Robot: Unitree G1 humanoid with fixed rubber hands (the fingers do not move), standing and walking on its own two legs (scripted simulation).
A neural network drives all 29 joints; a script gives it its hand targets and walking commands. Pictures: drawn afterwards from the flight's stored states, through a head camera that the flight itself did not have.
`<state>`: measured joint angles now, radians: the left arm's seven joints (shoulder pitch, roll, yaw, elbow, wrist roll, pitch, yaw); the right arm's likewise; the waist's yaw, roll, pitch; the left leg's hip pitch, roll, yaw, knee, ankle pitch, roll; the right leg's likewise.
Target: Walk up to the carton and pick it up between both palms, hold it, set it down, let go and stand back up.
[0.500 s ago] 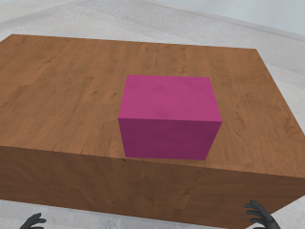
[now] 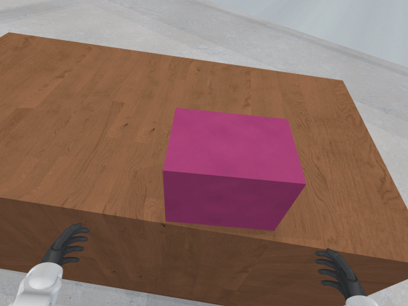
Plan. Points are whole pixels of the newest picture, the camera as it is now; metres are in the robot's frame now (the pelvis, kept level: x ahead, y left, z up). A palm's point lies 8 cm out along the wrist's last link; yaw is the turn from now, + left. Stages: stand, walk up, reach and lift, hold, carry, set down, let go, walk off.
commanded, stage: reach and lift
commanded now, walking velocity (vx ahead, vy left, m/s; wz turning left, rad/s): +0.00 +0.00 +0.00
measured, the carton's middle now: (226, 170) +0.39 -0.03 +0.04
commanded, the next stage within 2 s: none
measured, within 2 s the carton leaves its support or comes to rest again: neither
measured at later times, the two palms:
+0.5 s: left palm (46, 276) +0.16 +0.27 +0.02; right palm out of the picture +0.13 -0.27 +0.00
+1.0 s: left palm (60, 257) +0.17 +0.23 +0.07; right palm (366, 299) +0.15 -0.26 +0.04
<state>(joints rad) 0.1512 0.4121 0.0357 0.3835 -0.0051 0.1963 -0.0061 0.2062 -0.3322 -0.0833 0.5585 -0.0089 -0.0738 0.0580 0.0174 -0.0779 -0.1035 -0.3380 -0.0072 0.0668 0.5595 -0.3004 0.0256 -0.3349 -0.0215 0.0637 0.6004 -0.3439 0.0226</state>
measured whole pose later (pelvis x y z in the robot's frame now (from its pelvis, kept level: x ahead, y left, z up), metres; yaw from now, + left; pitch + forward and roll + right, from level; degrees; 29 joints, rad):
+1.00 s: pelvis -0.07 +0.00 +0.01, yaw +0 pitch +2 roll +0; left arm 0.15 0.36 -0.02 0.14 -0.20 0.10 0.05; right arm 0.23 -0.32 -0.08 0.12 0.22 0.02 0.10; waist 0.00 0.04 -0.12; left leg -0.34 0.02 0.06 0.46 -0.16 0.03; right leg -0.33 0.00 0.05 0.48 -0.21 0.00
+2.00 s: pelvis +0.02 -0.01 +0.01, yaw +0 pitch +8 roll +0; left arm -0.13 0.33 0.07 -0.15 -0.22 0.44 0.06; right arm -0.11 -0.46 -0.08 0.02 0.36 0.18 -0.01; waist 0.00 -0.03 -0.02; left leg -0.32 0.01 0.06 0.46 -0.28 0.02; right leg -0.33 0.00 0.05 0.51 -0.30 0.02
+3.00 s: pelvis +0.01 -0.01 +0.01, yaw +0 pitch +7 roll +1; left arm -0.75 0.33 0.10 0.82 -0.22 0.12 0.01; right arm -0.78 -0.43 -0.08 0.92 0.27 0.03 0.10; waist 0.00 -0.01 -0.03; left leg -0.32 0.01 0.06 0.46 -0.25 0.01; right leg -0.33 -0.01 0.05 0.51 -0.30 0.03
